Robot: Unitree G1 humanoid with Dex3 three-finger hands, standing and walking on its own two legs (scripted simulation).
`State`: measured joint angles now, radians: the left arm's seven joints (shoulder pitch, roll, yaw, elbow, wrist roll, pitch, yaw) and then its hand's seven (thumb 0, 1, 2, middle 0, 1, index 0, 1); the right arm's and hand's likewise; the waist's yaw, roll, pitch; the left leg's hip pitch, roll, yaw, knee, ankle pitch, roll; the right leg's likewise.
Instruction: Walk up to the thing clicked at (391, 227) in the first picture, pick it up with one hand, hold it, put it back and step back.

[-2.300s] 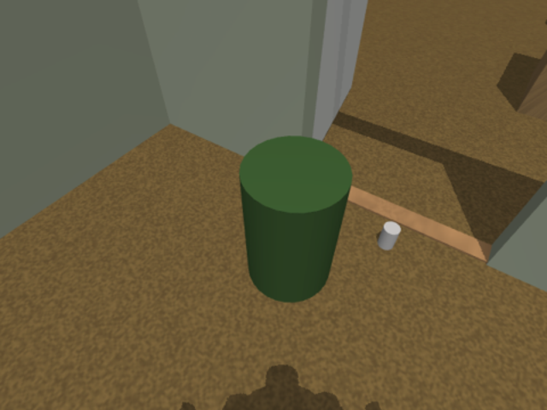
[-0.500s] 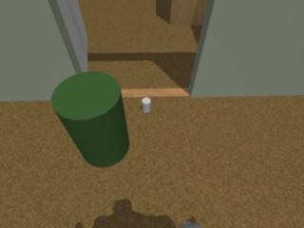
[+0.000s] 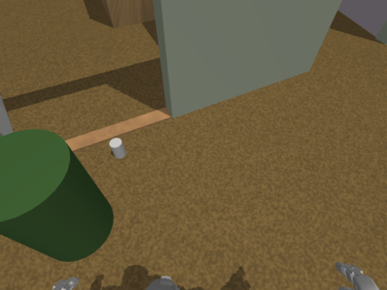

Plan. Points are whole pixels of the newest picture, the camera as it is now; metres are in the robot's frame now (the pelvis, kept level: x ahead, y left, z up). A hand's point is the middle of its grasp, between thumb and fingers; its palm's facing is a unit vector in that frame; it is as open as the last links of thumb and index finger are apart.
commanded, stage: walk up
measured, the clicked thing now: (118, 148) +0.93 +0.48 -0.71
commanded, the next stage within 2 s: none
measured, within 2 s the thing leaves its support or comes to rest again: neither
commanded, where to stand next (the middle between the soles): +0.05 -0.03 m, yaw -80 degrees
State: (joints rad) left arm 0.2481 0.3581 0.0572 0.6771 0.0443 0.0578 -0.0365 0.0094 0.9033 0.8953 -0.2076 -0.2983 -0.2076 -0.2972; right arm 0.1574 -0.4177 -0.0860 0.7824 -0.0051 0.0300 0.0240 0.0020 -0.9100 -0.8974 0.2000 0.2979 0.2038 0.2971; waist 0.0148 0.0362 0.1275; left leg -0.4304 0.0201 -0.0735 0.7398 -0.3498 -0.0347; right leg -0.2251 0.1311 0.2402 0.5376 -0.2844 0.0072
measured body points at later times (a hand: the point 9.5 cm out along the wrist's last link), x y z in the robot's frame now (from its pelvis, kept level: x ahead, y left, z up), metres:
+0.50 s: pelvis +0.01 +0.04 -0.01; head +0.05 +0.00 +0.44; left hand +0.24 +0.28 -0.10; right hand -0.04 -0.30 -0.11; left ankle +0.08 +0.11 -0.73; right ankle -0.03 -0.08 -0.73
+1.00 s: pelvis +0.02 +0.04 -0.01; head +0.07 +0.04 +0.44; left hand +0.33 +0.15 -0.12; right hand -0.16 -0.25 -0.08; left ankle +0.12 +0.08 -0.73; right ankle -0.06 -0.05 -0.67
